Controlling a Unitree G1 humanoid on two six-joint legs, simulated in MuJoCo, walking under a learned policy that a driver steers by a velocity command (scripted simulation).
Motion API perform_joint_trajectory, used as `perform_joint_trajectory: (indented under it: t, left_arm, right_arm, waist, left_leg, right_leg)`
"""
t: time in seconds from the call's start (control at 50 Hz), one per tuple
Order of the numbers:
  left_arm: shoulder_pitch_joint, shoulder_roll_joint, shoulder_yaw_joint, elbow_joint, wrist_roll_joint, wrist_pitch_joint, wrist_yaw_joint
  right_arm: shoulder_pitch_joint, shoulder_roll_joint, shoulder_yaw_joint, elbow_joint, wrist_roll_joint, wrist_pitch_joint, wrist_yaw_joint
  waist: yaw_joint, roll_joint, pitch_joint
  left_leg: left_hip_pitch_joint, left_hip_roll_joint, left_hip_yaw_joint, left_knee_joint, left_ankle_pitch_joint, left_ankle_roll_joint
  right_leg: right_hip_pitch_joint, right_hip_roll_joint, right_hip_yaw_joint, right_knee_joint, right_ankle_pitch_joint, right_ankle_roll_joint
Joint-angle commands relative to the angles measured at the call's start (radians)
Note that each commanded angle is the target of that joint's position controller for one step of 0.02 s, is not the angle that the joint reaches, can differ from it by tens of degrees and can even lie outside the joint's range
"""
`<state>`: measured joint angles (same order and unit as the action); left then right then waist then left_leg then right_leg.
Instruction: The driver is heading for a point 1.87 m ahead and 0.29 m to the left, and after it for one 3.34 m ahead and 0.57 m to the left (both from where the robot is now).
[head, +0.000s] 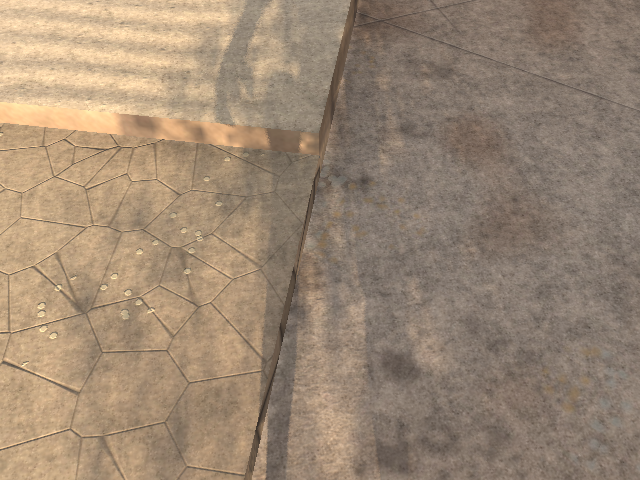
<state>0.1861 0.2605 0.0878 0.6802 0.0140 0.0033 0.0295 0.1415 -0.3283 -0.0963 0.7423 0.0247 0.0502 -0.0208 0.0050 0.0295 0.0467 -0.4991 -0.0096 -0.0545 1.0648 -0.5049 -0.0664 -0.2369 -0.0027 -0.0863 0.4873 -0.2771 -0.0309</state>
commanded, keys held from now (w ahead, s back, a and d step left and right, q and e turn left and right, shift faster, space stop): q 0.50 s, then no key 0.50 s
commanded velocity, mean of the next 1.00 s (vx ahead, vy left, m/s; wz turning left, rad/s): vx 0.00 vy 0.00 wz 0.40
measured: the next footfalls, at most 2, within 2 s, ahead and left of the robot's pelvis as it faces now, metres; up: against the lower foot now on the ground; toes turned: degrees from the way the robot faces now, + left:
left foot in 0.20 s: +0.03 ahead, +0.15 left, +0.00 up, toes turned +9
right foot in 0.68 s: +0.09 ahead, -0.08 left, +0.00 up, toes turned +24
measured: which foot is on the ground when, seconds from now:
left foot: up 0.00-0.18, down 0.20-0.68, up 0.70-0.92, down 0.94-1.00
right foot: down 0.00-0.20, up 0.22-0.66, down 0.68-1.00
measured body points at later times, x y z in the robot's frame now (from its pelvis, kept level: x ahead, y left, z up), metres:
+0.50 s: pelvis -0.01 +0.05 +0.01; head +0.03 +0.09 +0.45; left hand +0.09 +0.37 -0.10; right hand +0.22 -0.19 -0.07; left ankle -0.01 +0.14 -0.74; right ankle +0.05 -0.11 -0.68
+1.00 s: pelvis +0.00 +0.02 +0.00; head +0.02 +0.03 +0.45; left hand +0.05 +0.30 -0.11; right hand +0.22 -0.18 -0.11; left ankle -0.07 +0.13 -0.74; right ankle +0.05 -0.10 -0.74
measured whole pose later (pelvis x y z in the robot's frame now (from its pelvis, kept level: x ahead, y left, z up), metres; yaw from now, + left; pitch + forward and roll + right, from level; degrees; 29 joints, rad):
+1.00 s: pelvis +0.00 +0.02 +0.00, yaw +23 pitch -1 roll -1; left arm 0.16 0.21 0.03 0.73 0.01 -0.02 -0.01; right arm 0.21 -0.26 -0.06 0.74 -0.01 0.04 -0.01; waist 0.00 0.00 0.04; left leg -0.19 0.00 -0.08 0.51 -0.30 -0.03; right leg -0.22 0.01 0.02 0.50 -0.27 0.01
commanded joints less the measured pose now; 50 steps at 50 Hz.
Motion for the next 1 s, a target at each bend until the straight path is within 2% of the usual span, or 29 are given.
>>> perform_joint_trajectory:
  t: [0.02, 0.06, 0.12, 0.16, 0.18, 0.2, 0.22, 0.24, 0.26, 0.3, 0.32, 0.42, 0.5, 0.6, 0.64, 0.66, 0.68, 0.7, 0.72, 0.74, 0.76, 0.8, 0.84, 0.88, 0.92, 0.94, 0.96, 0.98, 1.0]
  left_arm:
    - [-0.061, 0.152, 0.038, -0.072, -0.001, -0.013, 0.015]
    - [-0.053, 0.165, 0.044, -0.064, -0.002, -0.005, 0.018]
    - [-0.03, 0.201, 0.056, -0.05, -0.019, 0.001, 0.01]
    - [-0.056, 0.199, 0.055, -0.051, -0.039, -0.003, 0.001]
    - [-0.017, 0.174, 0.049, -0.033, -0.042, -0.009, -0.005]
    - [0.015, 0.135, 0.038, -0.028, -0.016, -0.014, -0.013]
    - [-0.031, 0.084, 0.014, -0.093, 0.027, -0.012, -0.011]
    - [-0.111, 0.128, 0.026, -0.098, 0.008, -0.007, -0.003]
    - [-0.114, 0.142, 0.031, -0.099, -0.013, 0.0, -0.001]
    - [-0.089, 0.16, 0.041, -0.074, -0.001, 0.006, 0.016]
    - [-0.082, 0.161, 0.044, -0.073, 0.002, 0.006, 0.018]
    - [-0.086, 0.106, 0.029, -0.072, -0.007, 0.002, 0.012]
    - [-0.114, 0.101, 0.024, -0.079, -0.012, -0.004, 0.004]
    - [-0.084, 0.103, 0.02, -0.07, -0.021, -0.018, -0.018]
    - [-0.046, 0.089, 0.018, -0.059, -0.021, -0.027, -0.03]
    - [-0.022, 0.081, 0.016, -0.05, -0.013, -0.032, -0.034]
    - [-0.02, 0.112, 0.019, -0.057, 0.002, -0.036, -0.029]
    - [-0.029, 0.18, 0.026, -0.075, 0.02, -0.035, -0.024]
    - [-0.057, 0.146, 0.012, -0.065, 0.037, -0.037, -0.03]
    - [-0.094, 0.11, 0.002, -0.082, 0.03, -0.042, -0.032]
    - [-0.104, 0.109, 0.001, -0.075, 0.019, -0.042, -0.028]
    - [-0.126, 0.117, -0.001, -0.069, -0.006, -0.042, -0.021]
    - [-0.121, 0.103, -0.006, -0.055, -0.008, -0.031, -0.02]
    - [-0.069, 0.095, -0.009, -0.036, -0.008, -0.018, -0.02]
    - [-0.027, 0.085, -0.014, -0.017, -0.019, -0.016, -0.022]
    - [0.004, 0.082, -0.017, -0.01, -0.014, -0.026, -0.027]
    - [0.039, 0.092, -0.015, -0.01, -0.001, -0.04, -0.037]
    - [0.015, 0.084, -0.02, -0.003, 0.003, -0.044, -0.039]
    - [-0.032, 0.089, -0.021, -0.004, 0.005, -0.042, -0.04]
  right_arm:
    - [-0.015, -0.047, -0.011, -0.08, 0.002, 0.003, 0.007]
    - [-0.046, -0.028, 0.0, -0.106, 0.004, -0.001, 0.024]
    - [-0.044, -0.056, -0.008, -0.129, 0.005, 0.003, 0.043]
    - [0.017, -0.066, -0.019, -0.118, 0.001, 0.012, 0.051]
    - [0.056, -0.088, -0.03, -0.108, -0.004, 0.015, 0.044]
    - [0.094, -0.173, -0.056, -0.113, -0.007, 0.013, 0.028]
    - [0.097, -0.281, -0.072, -0.143, -0.04, 0.001, 0.019]
    - [0.122, -0.224, -0.057, -0.143, -0.064, -0.026, 0.031]
    - [0.078, -0.201, -0.045, -0.137, -0.057, -0.045, 0.033]
    - [-0.01, -0.145, -0.03, -0.139, -0.018, -0.049, 0.02]
    - [-0.029, -0.135, -0.023, -0.143, -0.013, -0.045, 0.012]
    - [0.004, -0.134, -0.023, -0.144, -0.021, -0.036, -0.008]
    - [0.006, -0.153, -0.032, -0.154, -0.021, -0.026, -0.011]
    - [-0.007, -0.129, -0.017, -0.154, -0.027, -0.015, 0.001]
    - [-0.03, -0.109, -0.005, -0.153, -0.021, -0.012, 0.003]
    - [-0.028, -0.089, 0.003, -0.15, -0.015, -0.013, 0.002]
    - [0.02, -0.061, 0.01, -0.141, -0.021, -0.02, -0.001]
    - [0.09, -0.024, 0.02, -0.135, -0.046, -0.029, 0.001]
    - [0.048, -0.064, 0.007, -0.15, -0.031, -0.036, -0.005]
    - [0.027, -0.119, -0.011, -0.138, -0.028, -0.036, -0.012]
    - [0.027, -0.122, -0.019, -0.129, -0.026, -0.03, -0.014]
    - [0.044, -0.082, -0.016, -0.109, -0.025, -0.012, -0.014]
    - [0.046, -0.006, 0.01, -0.099, -0.021, -0.012, -0.005]
    - [0.03, 0.021, 0.021, -0.091, -0.017, -0.02, 0.0]
    - [0.06, 0.002, 0.018, -0.066, -0.022, -0.023, 0.004]
    - [0.057, -0.043, 0.012, -0.074, -0.033, -0.022, 0.002]
    - [0.054, -0.112, -0.003, -0.071, -0.036, -0.02, -0.002]
    - [0.055, -0.082, -0.003, -0.058, -0.039, -0.022, 0.006]
    - [0.045, -0.04, 0.009, -0.061, -0.041, -0.028, 0.012]
  waist:
    - [-0.005, -0.15, -0.072]
    - [0.015, -0.173, -0.109]
    - [0.019, -0.192, -0.139]
    - [-0.024, -0.187, -0.143]
    - [-0.033, -0.143, -0.146]
    - [-0.029, 0.035, -0.153]
    - [-0.026, 0.292, -0.158]
    - [-0.102, 0.151, -0.236]
    - [-0.066, 0.115, -0.182]
    - [-0.021, 0.067, -0.121]
    - [-0.004, 0.076, -0.12]
    - [-0.012, 0.092, -0.147]
    - [-0.029, 0.12, -0.131]
    - [-0.039, 0.149, -0.138]
    - [-0.008, 0.142, -0.137]
    - [0.013, 0.126, -0.132]
    - [-0.004, 0.06, -0.137]
    - [-0.062, -0.168, -0.158]
    - [-0.054, -0.279, -0.12]
    - [-0.032, -0.219, -0.092]
    - [-0.029, -0.204, -0.089]
    - [-0.032, -0.182, -0.067]
    - [-0.029, -0.183, -0.07]
    - [-0.003, -0.2, -0.099]
    - [-0.013, -0.177, -0.112]
    - [0.003, -0.124, -0.124]
    - [0.048, -0.014, -0.126]
    - [0.029, 0.034, -0.129]
    - [0.008, 0.014, -0.1]
  left_leg:
    - [-0.097, 0.055, 0.017, -0.026, 0.06, -0.036]
    - [-0.008, 0.056, 0.055, -0.172, 0.072, -0.031]
    - [0.093, 0.037, 0.105, -0.331, 0.112, -0.003]
    - [0.212, 0.011, 0.142, -0.511, 0.254, 0.039]
    - [0.316, -0.01, 0.123, -0.606, 0.359, 0.072]
    - [0.484, 0.102, -0.064, -0.65, 0.696, 0.133]
    - [0.565, 0.388, -0.468, -0.655, 1.034, 0.351]
    - [0.51, 0.413, -0.486, -0.678, 0.957, 0.453]
    - [0.464, 0.355, -0.391, -0.688, 0.857, 0.414]
    - [0.402, 0.261, -0.307, -0.696, 0.685, 0.314]
    - [0.358, 0.236, -0.284, -0.702, 0.693, 0.3]
    - [0.38, 0.198, -0.296, -0.696, 0.629, 0.289]
    - [0.338, 0.184, -0.367, -0.696, 0.466, 0.284]
    - [0.304, 0.181, -0.41, -0.658, 0.504, 0.278]
    - [0.289, 0.157, -0.408, -0.623, 0.539, 0.254]
    - [0.258, 0.131, -0.391, -0.609, 0.501, 0.221]
    - [0.199, 0.089, -0.351, -0.568, 0.367, 0.162]
    - [0.112, -0.03, -0.212, -0.398, 0.087, 0.095]
    - [0.087, -0.056, -0.121, -0.337, -0.074, 0.042]
    - [0.111, -0.024, -0.108, -0.218, -0.092, 0.002]
    - [0.104, -0.028, -0.089, -0.145, -0.075, -0.022]
    - [0.088, -0.002, -0.082, -0.1, -0.04, -0.055]
    - [0.147, 0.013, -0.027, -0.253, -0.009, -0.058]
    - [0.212, 0.015, 0.004, -0.449, 0.075, -0.045]
    - [0.336, 0.009, 0.012, -0.702, 0.333, -0.014]
    - [0.407, 0.051, -0.049, -0.707, 0.463, 0.013]
    - [0.423, 0.088, -0.082, -0.619, 0.566, 0.051]
    - [0.356, 0.078, -0.076, -0.604, 0.442, 0.084]
    - [0.322, 0.073, -0.083, -0.625, 0.379, 0.095]
  right_leg:
    - [0.15, -0.266, 0.174, -0.153, 0.539, -0.196]
    - [0.164, -0.258, 0.108, -0.132, 0.559, -0.187]
    - [0.179, -0.294, 0.091, -0.099, 0.556, -0.177]
    - [0.139, -0.286, 0.05, -0.025, 0.488, -0.126]
    - [0.076, -0.255, 0.006, 0.054, 0.388, -0.068]
    - [-0.108, -0.181, -0.073, 0.253, 0.16, 0.027]
    - [-0.404, -0.034, -0.054, 0.54, -0.398, 0.124]
    - [-0.416, -0.016, 0.126, 0.719, -0.447, 0.124]
    - [-0.435, -0.031, 0.152, 0.762, -0.371, 0.11]
    - [-0.442, -0.046, 0.169, 0.7, -0.215, 0.102]
    - [-0.395, -0.035, 0.166, 0.694, -0.164, 0.107]
    - [-0.35, 0.004, 0.167, 0.521, -0.085, 0.13]
    - [-0.284, 0.022, 0.183, 0.368, -0.084, 0.128]
    - [-0.15, 0.02, 0.154, 0.223, -0.102, 0.107]
    - [-0.058, 0.022, 0.136, 0.055, -0.015, 0.086]
    - [0.027, 0.016, 0.13, -0.088, 0.115, 0.068]
    - [0.119, -0.069, 0.202, -0.128, 0.229, 0.04]
    - [0.191, -0.245, 0.382, -0.132, 0.477, -0.045]
    - [0.065, -0.341, 0.5, -0.171, 0.462, -0.194]
    - [0.028, -0.324, 0.48, -0.188, 0.393, -0.222]
    - [0.03, -0.287, 0.44, -0.182, 0.362, -0.202]
    - [0.038, -0.241, 0.369, -0.154, 0.377, -0.169]
    - [0.044, -0.176, 0.278, -0.118, 0.442, -0.139]
    - [0.098, -0.168, 0.268, -0.084, 0.514, -0.145]
    - [0.1, -0.152, 0.263, -0.071, 0.484, -0.109]
    - [0.064, -0.142, 0.262, -0.072, 0.391, -0.062]
    - [0.026, -0.093, 0.21, -0.073, 0.276, -0.02]
    - [0.066, -0.05, 0.152, -0.067, 0.149, 0.02]
    - [0.068, -0.039, 0.14, -0.046, 0.113, 0.042]
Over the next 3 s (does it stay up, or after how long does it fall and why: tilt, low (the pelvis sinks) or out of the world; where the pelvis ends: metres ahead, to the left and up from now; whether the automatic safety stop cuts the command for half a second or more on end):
stays up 0.47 0.22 0.09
